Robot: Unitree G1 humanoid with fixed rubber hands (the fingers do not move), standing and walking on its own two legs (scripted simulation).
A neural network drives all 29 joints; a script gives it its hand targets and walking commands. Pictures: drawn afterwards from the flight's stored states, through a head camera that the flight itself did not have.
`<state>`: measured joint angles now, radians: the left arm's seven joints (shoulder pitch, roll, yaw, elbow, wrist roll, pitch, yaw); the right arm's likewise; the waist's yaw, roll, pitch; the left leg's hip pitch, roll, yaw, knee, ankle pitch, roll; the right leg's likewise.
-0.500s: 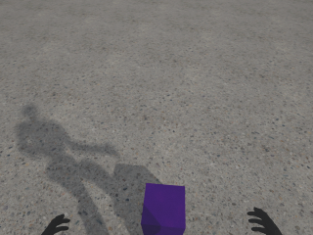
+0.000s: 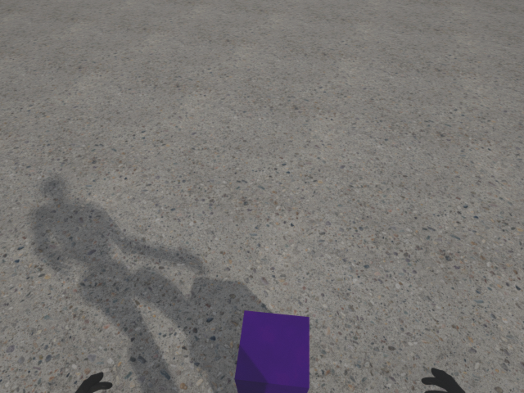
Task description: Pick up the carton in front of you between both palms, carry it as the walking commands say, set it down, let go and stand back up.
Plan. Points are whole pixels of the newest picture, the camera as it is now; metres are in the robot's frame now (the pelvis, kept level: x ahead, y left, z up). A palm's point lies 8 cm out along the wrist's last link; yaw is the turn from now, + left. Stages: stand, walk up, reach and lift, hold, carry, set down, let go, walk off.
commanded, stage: stand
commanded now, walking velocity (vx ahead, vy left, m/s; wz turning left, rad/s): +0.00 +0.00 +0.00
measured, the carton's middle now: (273, 358) +0.37 -0.02 -0.65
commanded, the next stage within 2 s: none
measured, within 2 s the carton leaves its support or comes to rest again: neither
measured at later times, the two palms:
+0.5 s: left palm out of the picture +0.08 +0.31 -0.10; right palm out of the picture +0.08 -0.30 -0.10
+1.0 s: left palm out of the picture +0.07 +0.31 -0.10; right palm out of the picture +0.07 -0.31 -0.10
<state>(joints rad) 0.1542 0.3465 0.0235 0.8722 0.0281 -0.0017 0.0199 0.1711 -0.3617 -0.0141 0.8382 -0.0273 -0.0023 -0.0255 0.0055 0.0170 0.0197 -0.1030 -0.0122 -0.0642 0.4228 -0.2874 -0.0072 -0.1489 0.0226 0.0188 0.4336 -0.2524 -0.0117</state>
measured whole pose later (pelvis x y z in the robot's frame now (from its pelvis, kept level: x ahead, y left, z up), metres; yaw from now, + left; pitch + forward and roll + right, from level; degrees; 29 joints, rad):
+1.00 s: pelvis -0.02 +0.00 +0.01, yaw +0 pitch -2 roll +0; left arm 0.11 0.39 0.01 1.04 0.01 -0.01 0.01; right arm 0.13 -0.39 0.00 1.01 -0.02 -0.01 -0.02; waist 0.01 0.01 0.03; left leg -0.08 -0.01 -0.06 0.34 -0.22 -0.01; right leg -0.13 0.02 0.03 0.36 -0.18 -0.01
